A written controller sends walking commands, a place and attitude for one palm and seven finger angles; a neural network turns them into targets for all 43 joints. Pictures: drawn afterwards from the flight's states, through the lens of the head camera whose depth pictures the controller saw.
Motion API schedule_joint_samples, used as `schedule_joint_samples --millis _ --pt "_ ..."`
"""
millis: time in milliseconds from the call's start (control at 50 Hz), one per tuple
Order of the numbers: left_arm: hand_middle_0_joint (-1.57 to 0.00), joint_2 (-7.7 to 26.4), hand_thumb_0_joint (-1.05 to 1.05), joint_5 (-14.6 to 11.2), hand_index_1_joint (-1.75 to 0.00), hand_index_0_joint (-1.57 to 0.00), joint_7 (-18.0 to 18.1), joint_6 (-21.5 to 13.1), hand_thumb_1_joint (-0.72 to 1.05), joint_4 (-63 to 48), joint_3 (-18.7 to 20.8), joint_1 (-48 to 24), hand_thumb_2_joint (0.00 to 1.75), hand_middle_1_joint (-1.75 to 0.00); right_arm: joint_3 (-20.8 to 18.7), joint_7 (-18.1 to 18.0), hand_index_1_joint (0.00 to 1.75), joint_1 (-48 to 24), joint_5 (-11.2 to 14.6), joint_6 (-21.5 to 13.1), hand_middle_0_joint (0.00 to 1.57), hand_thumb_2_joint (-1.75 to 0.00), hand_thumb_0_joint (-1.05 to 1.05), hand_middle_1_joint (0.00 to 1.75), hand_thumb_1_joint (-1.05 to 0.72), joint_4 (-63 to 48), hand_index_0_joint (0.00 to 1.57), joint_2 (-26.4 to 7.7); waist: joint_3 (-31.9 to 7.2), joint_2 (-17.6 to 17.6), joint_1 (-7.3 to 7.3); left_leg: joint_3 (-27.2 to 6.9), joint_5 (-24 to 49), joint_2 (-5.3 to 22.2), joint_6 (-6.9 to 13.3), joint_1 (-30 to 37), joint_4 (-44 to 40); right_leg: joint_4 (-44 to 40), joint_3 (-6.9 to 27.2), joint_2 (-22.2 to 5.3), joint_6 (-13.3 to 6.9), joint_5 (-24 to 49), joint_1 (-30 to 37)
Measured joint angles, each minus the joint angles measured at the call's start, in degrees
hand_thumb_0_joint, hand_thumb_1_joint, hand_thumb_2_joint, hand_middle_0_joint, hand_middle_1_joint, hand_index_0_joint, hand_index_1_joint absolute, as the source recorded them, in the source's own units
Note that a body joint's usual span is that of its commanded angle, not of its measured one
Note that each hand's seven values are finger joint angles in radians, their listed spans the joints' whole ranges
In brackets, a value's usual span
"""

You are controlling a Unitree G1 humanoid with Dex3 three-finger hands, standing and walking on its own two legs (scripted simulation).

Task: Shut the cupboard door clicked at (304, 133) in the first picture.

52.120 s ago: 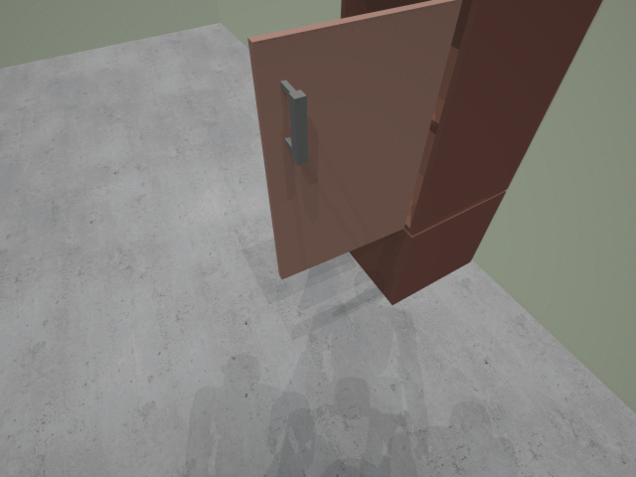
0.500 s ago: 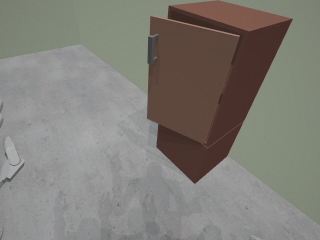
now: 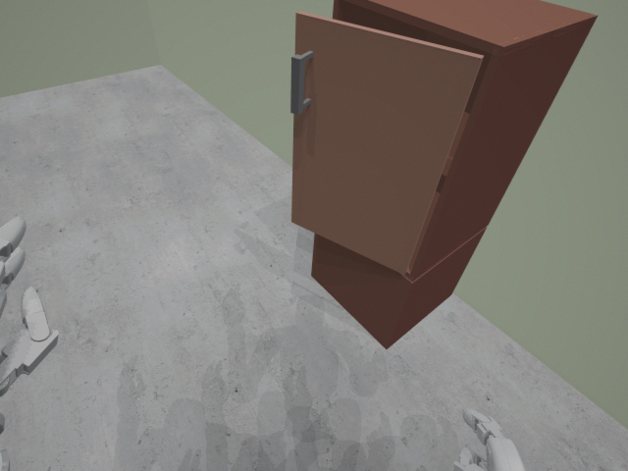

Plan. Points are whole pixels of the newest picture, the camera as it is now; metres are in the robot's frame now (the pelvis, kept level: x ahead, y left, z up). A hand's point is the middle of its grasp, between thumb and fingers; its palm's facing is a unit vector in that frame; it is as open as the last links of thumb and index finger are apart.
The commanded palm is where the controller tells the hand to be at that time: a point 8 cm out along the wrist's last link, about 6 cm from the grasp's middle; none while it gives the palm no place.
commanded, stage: stop stepping back and stand still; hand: left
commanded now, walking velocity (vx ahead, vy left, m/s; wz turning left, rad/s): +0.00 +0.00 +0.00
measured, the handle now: (302, 82) +0.86 +0.08 +0.12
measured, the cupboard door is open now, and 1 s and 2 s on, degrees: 19 19 19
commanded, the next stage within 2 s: let the arm hang, fingers relaxed in 0.04 s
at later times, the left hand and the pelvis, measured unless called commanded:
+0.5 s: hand out of the picture -0.05 +0.19 -0.18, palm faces +0.03 -0.99 -0.13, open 7.2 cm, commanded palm none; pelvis -0.05 +0.02 +0.00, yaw +3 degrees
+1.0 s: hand out of the picture -0.11 +0.21 -0.17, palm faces +0.04 -0.97 -0.22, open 7.4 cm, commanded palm none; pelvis -0.06 +0.02 +0.00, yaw +1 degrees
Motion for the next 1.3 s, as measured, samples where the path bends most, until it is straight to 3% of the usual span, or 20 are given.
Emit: schedule_joint_samples --millis 140,160,180,220,300,360,440,540,680,840,1100,1300 --pt "-0.21 1.91 0.02 0.07 -0.30 -0.21 -0.35 -1.39 0.89 -4.21 0.56 2.17 0.90 -0.30 -0.36 -0.17 0.30 0.88 -0.23 -0.10 0.20 -0.90 0.01 0.30 -0.90 -1.72 0.20 -0.38 0.52 -0.90 -1.34 -0.14 0.96 -0.18 0.52 -0.52 -0.51 -0.47 -0.21 -0.14 0.41 0.92 -0.48" --pt "-0.21 2.61 0.02 0.72 -0.30 -0.21 -1.07 -2.52 0.89 -1.67 -0.52 0.74 0.90 -0.30 -0.67 0.77 0.30 0.99 -0.22 -1.40 0.20 -0.90 0.01 0.30 -0.90 -1.00 0.20 -1.07 0.65 -0.22 -1.06 -0.37 1.12 -0.20 0.68 -1.26 -0.06 0.32 -0.81 -0.17 0.59 1.06 -1.30" --pt "-0.20 3.11 0.01 1.47 -0.30 -0.21 -2.44 -2.19 0.89 3.22 -2.87 -2.13 0.90 -0.30 -0.95 1.98 0.30 0.85 -0.43 -2.34 0.20 -0.90 0.01 0.30 -0.90 0.25 0.20 -2.29 0.70 0.72 -0.52 -0.57 1.16 -0.46 0.94 -2.22 0.76 1.53 -1.28 -0.43 0.76 0.77 -2.29" --pt "-0.20 2.01 0.01 2.47 -0.30 -0.21 -5.04 1.61 0.89 16.06 -8.14 -7.91 0.90 -0.30 -1.16 3.55 0.30 -0.28 -1.10 -2.49 0.20 -0.90 0.01 0.30 -0.90 3.14 0.20 -4.86 0.64 3.00 0.06 -0.61 1.04 -1.11 1.65 -3.92 2.43 4.23 -1.64 -1.14 1.17 -0.49 -4.25" --pt "-0.19 -3.35 0.01 3.55 -0.30 -0.20 -8.07 8.65 0.90 42.81 -16.32 -13.98 0.90 -0.30 -0.91 4.19 0.30 -2.06 -2.41 -1.02 0.20 -0.90 0.01 0.30 -0.90 7.25 0.20 -6.84 1.85 5.61 -1.28 -0.03 1.59 -2.43 3.01 -4.99 3.25 8.60 -1.52 -2.63 2.16 -1.75 -6.82" --pt "-0.19 -7.17 0.01 3.78 -0.30 -0.20 -9.06 10.51 0.91 56.78 -20.37 -13.83 0.90 -0.30 -0.27 4.32 0.30 -0.88 -3.01 0.01 0.20 -0.90 0.01 0.30 -0.90 9.96 0.20 -5.49 3.61 4.06 -2.15 0.06 2.91 -2.93 3.06 -3.72 1.48 8.15 -1.52 -3.11 2.20 -1.20 -6.12" --pt "-0.20 -11.06 0.01 3.56 -0.30 -0.20 -9.03 11.00 0.91 69.38 -22.77 -10.66 0.90 -0.30 0.66 4.52 0.30 2.58 -3.42 1.82 0.20 -0.90 0.01 0.30 -0.90 14.40 0.20 -2.33 5.32 -0.40 -1.95 -0.38 4.68 -3.18 2.60 -1.73 -1.58 5.87 -1.92 -3.17 1.75 0.04 -4.43" --pt "-0.20 -11.45 0.02 3.55 -0.30 -0.21 -8.44 10.61 0.95 80.17 -21.80 -6.63 0.90 -0.30 0.15 3.81 0.30 6.33 -3.28 3.16 0.20 -0.90 0.01 0.30 -0.90 19.95 0.20 0.45 6.72 -2.96 -0.48 -1.20 6.93 -3.36 2.30 -0.30 -5.43 2.48 -2.63 -3.02 1.14 1.99 -3.11" --pt "-0.20 -12.17 0.01 3.73 -0.30 -0.20 -8.21 8.79 0.93 88.77 -21.29 -2.19 0.90 -0.30 -1.69 2.68 0.30 6.91 -2.70 3.17 0.20 -0.90 0.01 0.30 -0.90 24.67 0.20 0.24 7.54 0.74 0.64 -1.41 9.58 -3.77 2.24 1.63 -10.02 -1.23 -2.62 -3.20 1.22 4.56 -1.68" --pt "-0.20 -11.61 0.01 3.84 -0.30 -0.20 -7.35 8.02 0.91 92.43 -21.00 -2.17 0.90 -0.30 -2.46 2.61 0.30 4.28 -2.58 2.72 0.20 -0.90 0.00 0.30 -0.90 26.33 0.20 0.51 6.08 3.20 -0.14 -0.70 9.11 -3.28 2.00 2.94 -10.04 -1.34 -1.61 -2.80 1.20 4.85 -0.71" --pt "-0.19 -12.89 0.00 4.00 -0.30 -0.20 -7.49 7.38 0.91 88.96 -20.84 -10.92 0.90 -0.30 -2.60 2.59 0.30 5.19 -3.12 2.41 0.20 -0.90 0.00 0.30 -0.90 27.84 0.20 1.53 3.74 0.70 -1.24 -0.69 8.31 -3.52 1.87 3.02 -9.93 -0.03 -0.85 -2.73 0.76 3.35 -1.33" --pt "-0.20 -13.11 0.00 3.79 -0.30 -0.20 -7.74 6.48 0.91 88.63 -20.77 -12.39 0.90 -0.30 -2.84 2.59 0.30 5.34 -2.87 1.65 0.20 -0.90 0.00 0.30 -0.90 28.51 0.20 0.42 5.23 1.41 -1.57 -1.40 10.28 -3.68 1.71 3.64 -11.84 -2.13 -0.99 -2.57 1.10 4.66 -0.49"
